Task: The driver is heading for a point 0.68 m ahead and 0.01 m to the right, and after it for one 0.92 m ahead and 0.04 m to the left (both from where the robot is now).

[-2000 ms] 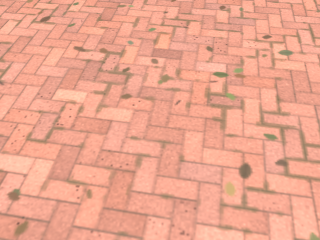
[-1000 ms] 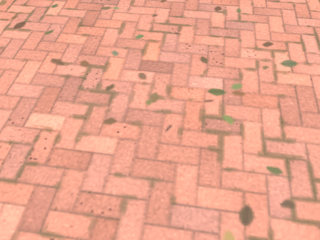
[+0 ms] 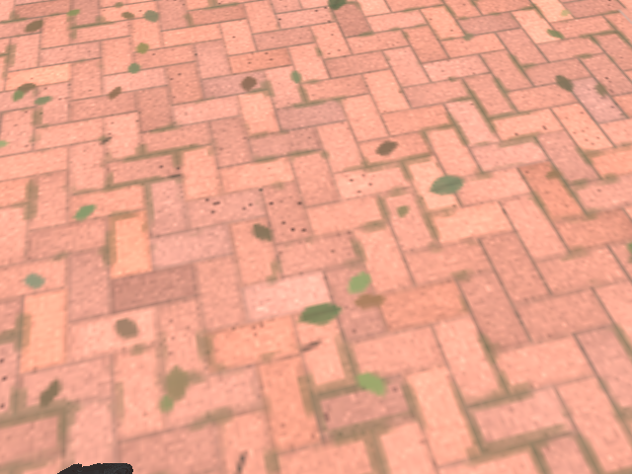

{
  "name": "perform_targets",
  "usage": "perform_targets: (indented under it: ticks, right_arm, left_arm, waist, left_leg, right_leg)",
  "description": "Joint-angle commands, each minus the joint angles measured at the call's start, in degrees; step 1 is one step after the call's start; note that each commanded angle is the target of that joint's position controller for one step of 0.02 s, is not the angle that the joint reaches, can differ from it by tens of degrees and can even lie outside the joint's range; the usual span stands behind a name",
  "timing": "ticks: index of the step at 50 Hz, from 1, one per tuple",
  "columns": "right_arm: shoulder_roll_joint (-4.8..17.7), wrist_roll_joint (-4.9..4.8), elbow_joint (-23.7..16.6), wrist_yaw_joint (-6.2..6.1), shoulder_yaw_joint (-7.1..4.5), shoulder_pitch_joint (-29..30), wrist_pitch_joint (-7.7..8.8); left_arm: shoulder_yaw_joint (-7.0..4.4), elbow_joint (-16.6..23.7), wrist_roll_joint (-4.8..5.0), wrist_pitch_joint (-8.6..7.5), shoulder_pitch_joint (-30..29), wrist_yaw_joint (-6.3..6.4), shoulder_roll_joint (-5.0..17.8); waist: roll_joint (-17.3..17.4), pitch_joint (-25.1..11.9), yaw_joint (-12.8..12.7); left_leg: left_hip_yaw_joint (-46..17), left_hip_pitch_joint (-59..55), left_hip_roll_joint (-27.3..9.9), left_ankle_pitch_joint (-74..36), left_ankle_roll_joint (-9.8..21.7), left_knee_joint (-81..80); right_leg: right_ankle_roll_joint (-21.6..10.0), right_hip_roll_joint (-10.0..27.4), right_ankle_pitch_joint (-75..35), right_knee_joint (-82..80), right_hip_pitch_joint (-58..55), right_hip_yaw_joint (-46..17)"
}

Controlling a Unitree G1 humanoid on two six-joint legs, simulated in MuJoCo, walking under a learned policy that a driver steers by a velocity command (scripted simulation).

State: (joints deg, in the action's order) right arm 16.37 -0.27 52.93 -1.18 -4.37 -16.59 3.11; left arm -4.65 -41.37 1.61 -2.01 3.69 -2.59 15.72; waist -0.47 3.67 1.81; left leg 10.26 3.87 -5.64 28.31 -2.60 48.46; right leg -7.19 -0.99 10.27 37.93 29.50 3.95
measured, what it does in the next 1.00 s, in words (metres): walks ahead: left foot, then right foot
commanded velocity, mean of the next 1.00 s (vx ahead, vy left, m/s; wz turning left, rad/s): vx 0.50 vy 0.00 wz -0.19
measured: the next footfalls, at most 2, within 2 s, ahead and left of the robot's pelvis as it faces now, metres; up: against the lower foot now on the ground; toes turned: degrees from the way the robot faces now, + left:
left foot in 0.46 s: +0.46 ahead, +0.09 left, +0.00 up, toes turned -12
right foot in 0.98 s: +0.68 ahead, -0.21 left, +0.00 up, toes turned -9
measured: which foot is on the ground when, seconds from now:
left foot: up 0.00-0.44, down 0.46-1.00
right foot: down 0.00-0.48, up 0.50-0.96, down 0.98-1.00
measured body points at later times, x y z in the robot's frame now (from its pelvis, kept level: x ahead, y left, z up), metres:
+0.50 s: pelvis +0.29 +0.02 +0.01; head +0.32 +0.01 +0.46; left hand +0.37 +0.30 -0.11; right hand +0.46 -0.26 -0.07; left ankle +0.42 +0.10 -0.71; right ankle +0.11 -0.07 -0.69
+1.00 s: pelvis +0.55 -0.06 +0.01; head +0.59 -0.08 +0.46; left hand +0.83 +0.12 -0.05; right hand +0.48 -0.34 -0.12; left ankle +0.42 +0.10 -0.70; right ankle +0.64 -0.20 -0.71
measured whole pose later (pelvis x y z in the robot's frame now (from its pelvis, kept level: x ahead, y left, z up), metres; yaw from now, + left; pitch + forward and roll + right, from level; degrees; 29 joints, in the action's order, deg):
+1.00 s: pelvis +0.55 -0.06 +0.01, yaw -8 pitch +3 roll +1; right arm 16.7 -1.1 51.6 -0.2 -3.3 -24.2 2.9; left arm -2.2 -38.7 0.0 -6.1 0.4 -1.5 14.1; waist 0.2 1.1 5.2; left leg -2.9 3.5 0.1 25.3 0.5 30.6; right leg -1.1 1.0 4.2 29.0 27.1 -0.2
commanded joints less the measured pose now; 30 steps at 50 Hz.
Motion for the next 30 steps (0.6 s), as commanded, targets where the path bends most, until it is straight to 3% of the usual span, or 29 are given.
perform_targets:
  ticks: [1, 2, 3, 4, 5, 8, 10, 13, 17, 20, 21, 22, 23, 24, 25, 26, 27, 28, 29, 30]
  right_arm:
    - [7.08, -2.6, -9.84, 1.34, -0.31, 6.94, 5.4]
    - [6.77, -2.62, -10.3, 1.31, -0.04, 8.32, 6.18]
    - [6.88, -1.09, -9.25, 0.82, -0.29, 7.73, 6.19]
    - [7.88, -0.04, -8.79, 0.64, -0.92, 6.61, 5.57]
    - [7.88, 0.24, -8.77, 0.76, -1.16, 5.81, 4.7]
    - [5.34, 1.2, -10.2, 0.6, -0.69, 7.83, 3.14]
    - [4.12, 1.24, -11.53, 0.65, -0.16, 11.8, 2.91]
    - [2.4, 0.76, -12.59, 1.57, 0.75, 16.94, 3.33]
    - [3.9, -0.03, -14.51, 2.61, 0.69, 21.64, 4.01]
    - [5.39, -0.02, -15.19, 3.2, 0.3, 21.32, 4.63]
    - [5.93, -0.07, -14.87, 3.21, 0.06, 19.41, 4.78]
    - [6.95, 0.07, -13.63, 3.06, -0.58, 14.71, 4.96]
    - [9.06, 0.58, -11.75, 2.81, -1.55, 7.03, 5.12]
    - [12.65, 1.25, -10.71, 2.62, -2.42, -2.43, 5.09]
    - [14.24, 0.84, -8.1, 3.21, -3.11, -7.04, 4.37]
    - [8.96, -0.76, -8.24, 3.38, -1.67, -6.71, 4.14]
    - [6.81, -0.76, -8.96, 3.11, -0.96, -2.46, 3.75]
    - [6.2, -0.02, -9.72, 2.99, -0.52, 1.0, 3.34]
    - [5.26, 0.5, -9.87, 2.97, -0.17, 2.89, 3.24]
    - [4.63, 1.02, -9.89, 2.9, 0.18, 3.63, 3.39]
  left_arm:
    - [-3.67, -0.56, -0.92, -1.16, 19.81, 0.73, 12.64]
    - [-3.09, -0.39, -0.7, -1.82, 16.9, 0.82, 10.46]
    - [-2.39, 0.56, -0.55, -2.09, 12.09, 0.84, 8.25]
    - [-1.78, 1.59, -0.98, -2.21, 8.9, 1.04, 6.59]
    - [-1.57, 2.21, -1.36, -2.2, 7.75, 1.27, 6.34]
    - [-2.09, 1.86, -0.88, -2.46, 9.58, 2.32, 8.56]
    - [-2.28, 1.36, -0.71, -2.32, 11.18, 3.08, 9.31]
    - [-1.88, 0.25, -0.63, -2.05, 13.77, 3.4, 8.24]
    - [-1.65, -2.11, -0.5, -1.98, 18.01, 3.16, 8.17]
    - [-1.8, -3.07, -0.76, -1.35, 19.24, 3.49, 8.82]
    - [-1.89, -3.13, -0.81, -1.08, 18.84, 3.57, 9.12]
    - [-1.75, -2.84, -0.78, -0.88, 17.59, 3.6, 9.01]
    - [-1.14, -2.26, -1.08, -0.85, 16.67, 3.47, 7.67]
    - [-0.08, -0.98, -2.06, -1.08, 18.04, 3.5, 5.29]
    - [0.96, -1.32, -0.55, -1.95, 25.18, 3.3, 1.49]
    - [0.2, -1.68, 0.28, -2.4, 21.79, 3.18, 6.73]
    - [-0.32, -0.17, 0.62, -2.63, 15.53, 3.01, 8.68]
    - [-0.15, 0.63, -0.1, -2.82, 12.09, 3.04, 8.11]
    - [-0.31, 1.02, -0.87, -2.92, 10.85, 2.97, 7.4]
    - [-0.39, 0.89, -1.04, -2.76, 11.77, 2.86, 6.6]
  waist:
    - [-6.01, -19.04, -9.51]
    - [-3.35, -13.44, -7.63]
    - [0.53, -9.7, -4.63]
    - [0.03, -8.25, -2.42]
    - [-0.45, -7.45, -1.18]
    - [-0.11, -5.4, -0.81]
    - [-1.03, -4.07, -2.1]
    - [-3.27, -3.31, -5.07]
    - [-4.04, -1.7, -7.32]
    - [-5.19, -1.41, -6.45]
    - [-6.04, -1.9, -5.27]
    - [-6.13, -4.25, -2.46]
    - [-5.03, -10.32, 1.14]
    - [1.78, -19.33, 3.86]
    - [18.98, -24.41, 1.46]
    - [12.5, -19.5, 3.36]
    - [7.43, -11.3, 3.43]
    - [3.02, -7.06, 2.04]
    - [2.46, -4.5, 0.64]
    - [3.88, -4.55, -0.84]
  left_leg:
    - [-15.37, 45.2, 4.86, 2.34, 2.39, 33.58]
    - [-15.19, 44.96, 2.24, -2.83, 3.74, 29.17]
    - [-15.32, 40.52, -0.09, -6.34, 3.59, 23.88]
    - [-15.71, 35.58, -1.51, -8.43, 3.2, 19.83]
    - [-15.7, 32.48, -1.9, -9.5, 2.68, 17.69]
    - [-13.84, 31.18, -1.07, -14.04, 0.09, 8.88]
    - [-13.15, 31.49, 0.04, -22.09, -0.98, 0.0]
    - [-11.76, 26.7, 2.25, -34.78, -0.7, -12.6]
    - [-12.41, 27.95, 2.93, -35.22, 1.27, -18.25]
    - [-12.13, 28.83, 3.55, -27.79, 3.72, -20.65]
    - [-11.35, 26.55, 4.18, -25.26, 4.73, -21.29]
    - [-9.75, 20.07, 5.67, -25.28, 6.19, -23.36]
    - [-11.22, 7.87, 3.8, -28.08, 8.65, -22.12]
    - [-23.32, -9.97, -6.4, -29.37, 13.61, -19.57]
    - [-48.5, -25.29, -16.36, -15.04, 21.08, -27.15]
    - [-51.76, -23.61, -15.71, -2.94, 19.25, -30.92]
    - [-43.68, -16.09, -13.98, -3.53, 16.96, -32.14]
    - [-37.72, -8.45, -11.76, -9.38, 15.99, -33.5]
    - [-34.02, -3.13, -9.97, -15.01, 15.95, -34.91]
    - [-31.08, -0.04, -8.39, -19.1, 15.56, -36.08]
  right_leg:
    - [-15.95, 19.85, 8.18, -22.55, -51.67, -47.12]
    - [-13.64, 17.57, 4.03, -21.92, -44.13, -39.18]
    - [-11.67, 15.07, -1.92, -21.92, -34.88, -32.8]
    - [-10.79, 13.26, -7.18, -22.83, -28.21, -28.57]
    - [-10.55, 12.2, -9.38, -24.13, -24.23, -26.91]
    - [-10.65, 10.38, -15.46, -25.93, -18.15, -22.03]
    - [-9.05, 8.43, -14.88, -26.17, -16.79, -18.83]
    - [-5.99, 6.05, -10.11, -25.88, -15.17, -15.16]
    - [-5.45, 9.45, -7.35, -23.17, -21.53, -18.47]
    - [-4.64, 12.6, -12.91, -19.35, -28.44, -21.56]
    - [-4.04, 12.79, -17.76, -17.47, -29.57, -21.75]
    - [-3.03, 11.13, -26.8, -12.83, -29.71, -20.4]
    - [-1.48, 8.04, -30.9, -3.35, -26.64, -17.83]
    - [1.02, 3.14, -17.7, 13.59, -14.84, -14.42]
    - [4.84, -4.98, 19.88, 30.75, 5.05, -11.33]
    - [4.53, -2.05, 22.26, 36.38, 12.48, -15.5]
    - [4.35, 0.6, 17.01, 36.68, 15.22, -13.63]
    - [4.48, 3.22, 12.48, 34.36, 13.75, -11.15]
    - [4.76, 5.06, 9.5, 30.79, 12.21, -10.42]
    - [4.94, 6.53, 7.74, 28.49, 9.13, -10.23]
